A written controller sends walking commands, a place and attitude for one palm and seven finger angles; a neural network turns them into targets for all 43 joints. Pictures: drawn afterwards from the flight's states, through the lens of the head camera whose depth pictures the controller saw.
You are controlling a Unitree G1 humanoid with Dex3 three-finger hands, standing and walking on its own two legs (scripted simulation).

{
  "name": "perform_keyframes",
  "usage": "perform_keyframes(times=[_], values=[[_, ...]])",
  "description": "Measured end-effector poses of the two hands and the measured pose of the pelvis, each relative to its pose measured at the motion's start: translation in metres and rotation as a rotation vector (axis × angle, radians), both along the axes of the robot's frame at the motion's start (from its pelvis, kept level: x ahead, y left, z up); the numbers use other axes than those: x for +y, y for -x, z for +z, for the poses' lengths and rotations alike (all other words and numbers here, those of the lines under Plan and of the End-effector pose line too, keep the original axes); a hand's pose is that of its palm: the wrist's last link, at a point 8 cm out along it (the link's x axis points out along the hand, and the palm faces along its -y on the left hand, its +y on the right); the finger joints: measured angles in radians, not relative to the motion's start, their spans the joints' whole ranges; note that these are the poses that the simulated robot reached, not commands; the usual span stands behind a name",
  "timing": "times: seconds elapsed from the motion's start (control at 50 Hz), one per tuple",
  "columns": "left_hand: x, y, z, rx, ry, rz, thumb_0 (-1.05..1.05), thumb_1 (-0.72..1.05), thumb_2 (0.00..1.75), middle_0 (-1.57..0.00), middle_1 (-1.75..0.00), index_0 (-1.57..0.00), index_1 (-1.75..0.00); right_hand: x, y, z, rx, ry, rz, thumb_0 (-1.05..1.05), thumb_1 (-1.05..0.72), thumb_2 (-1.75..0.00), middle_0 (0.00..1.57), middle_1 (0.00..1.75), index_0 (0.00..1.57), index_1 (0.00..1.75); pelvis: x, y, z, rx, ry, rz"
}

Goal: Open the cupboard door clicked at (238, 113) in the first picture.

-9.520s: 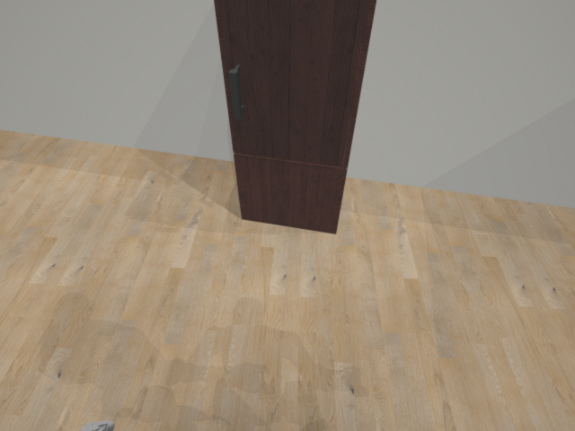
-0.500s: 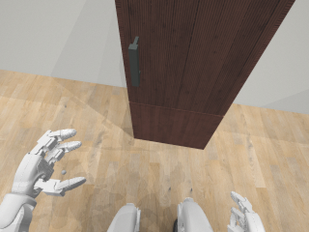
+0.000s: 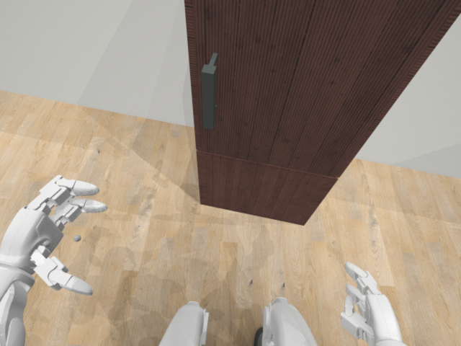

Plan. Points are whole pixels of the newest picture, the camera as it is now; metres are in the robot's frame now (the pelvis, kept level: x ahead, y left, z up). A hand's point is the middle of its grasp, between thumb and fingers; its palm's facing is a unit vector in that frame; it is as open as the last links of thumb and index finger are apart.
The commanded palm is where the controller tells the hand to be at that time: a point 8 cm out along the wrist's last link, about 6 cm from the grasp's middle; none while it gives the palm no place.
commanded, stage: raise the hand with hooked fingers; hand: left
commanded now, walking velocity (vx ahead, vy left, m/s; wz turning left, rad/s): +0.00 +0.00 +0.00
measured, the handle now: (211, 93) +0.61 +0.09 +0.03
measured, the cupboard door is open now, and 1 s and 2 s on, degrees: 0 0 0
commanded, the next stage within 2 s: move the hooked fingers beside the handle in 0.72 s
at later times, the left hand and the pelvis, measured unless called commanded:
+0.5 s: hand (76, 224) +0.28 +0.26 +0.05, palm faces -0.15 -0.99 -0.06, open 14.0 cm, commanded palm +0.26 +0.31 +0.05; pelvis +0.00 -0.01 +0.00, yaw -1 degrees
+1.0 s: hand (86, 214) +0.30 +0.25 +0.05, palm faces -0.16 -0.99 -0.03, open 14.0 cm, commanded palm +0.30 +0.30 +0.05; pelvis +0.00 +0.00 -0.01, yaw +0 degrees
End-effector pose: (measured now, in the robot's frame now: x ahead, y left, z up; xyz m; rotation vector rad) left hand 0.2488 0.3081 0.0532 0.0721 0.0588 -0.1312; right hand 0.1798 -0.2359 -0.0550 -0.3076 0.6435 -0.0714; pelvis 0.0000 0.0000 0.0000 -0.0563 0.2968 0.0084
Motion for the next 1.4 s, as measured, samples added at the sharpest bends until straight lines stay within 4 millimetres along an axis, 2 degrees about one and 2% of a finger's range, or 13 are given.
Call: perform_keyframes(times=[0.1, 0.28, 0.44, 0.9, 0.98, 1.1, 1.22, 1.4], values=[[0.005, -0.009, 0.003, -0.007, 0.0, -0.005, -0.01, -0.49, 0.31, -0.3, -1.19, -0.3, -1.19, -0.003, 0.005, -0.007, 0.032, -0.005, -0.007, 0.02, -0.9, -0.9, 0.21, 0.3, 0.2, 0.3, -0.002, -0.001, -0.001, 0.008, -0.002, -0.004], [0.012, -0.022, 0.003, -0.01, 0.004, -0.01, -0.01, -0.5, 0.3, -0.3, -1.2, -0.3, -1.2, -0.021, 0.023, -0.014, 0.084, 0.02, -0.049, 0.02, -0.9, -0.9, 0.21, 0.3, 0.2, 0.3, -0.006, 0.001, -0.003, 0.018, -0.006, -0.012], [0.008, -0.022, 0.003, -0.008, 0.009, -0.025, -0.01, -0.5, 0.3, -0.3, -1.2, -0.3, -1.2, -0.029, 0.033, -0.011, 0.094, 0.029, -0.076, 0.02, -0.9, -0.9, 0.21, 0.3, 0.2, 0.3, -0.006, 0.001, -0.002, 0.022, -0.011, -0.018], [0.011, -0.02, 0.0, -0.014, 0.019, -0.016, -0.01, -0.5, 0.3, -0.3, -1.2, -0.3, -1.2, -0.013, 0.019, -0.01, 0.065, 0.021, -0.04, 0.02, -0.9, -0.9, 0.21, 0.3, 0.2, 0.3, -0.002, 0.003, -0.003, 0.017, -0.003, -0.007], [0.004, -0.035, -0.004, -0.028, 0.036, -0.024, -0.01, -0.51, 0.3, -0.3, -1.2, -0.3, -1.2, -0.013, 0.019, -0.014, 0.079, 0.034, -0.037, 0.02, -0.9, -0.9, 0.21, 0.3, 0.2, 0.3, -0.001, 0.004, -0.005, 0.021, -0.002, -0.002], [-0.012, -0.068, -0.007, -0.018, 0.041, -0.058, -0.01, -0.51, 0.3, -0.3, -1.2, -0.3, -1.2, -0.015, 0.026, -0.019, 0.11, 0.039, -0.062, 0.02, -0.9, -0.9, 0.21, 0.3, 0.2, 0.3, -0.001, 0.005, -0.007, 0.034, -0.004, -0.005], [-0.019, -0.1, -0.005, -0.017, 0.042, -0.048, -0.01, -0.5, 0.3, -0.3, -1.2, -0.3, -1.2, -0.018, 0.042, -0.023, 0.172, 0.031, -0.097, 0.02, -0.9, -0.9, 0.21, 0.3, 0.2, 0.3, -0.002, 0.002, -0.005, 0.054, -0.01, -0.015], [-0.029, -0.134, -0.01, 0.003, 0.048, -0.043, -0.01, -0.5, 0.3, -0.3, -1.2, -0.3, -1.2, -0.027, 0.069, -0.033, 0.299, 0.035, -0.143, 0.01, -0.9, -0.9, 0.21, 0.3, 0.2, 0.3, -0.003, -0.003, -0.004, 0.083, -0.016, -0.024]])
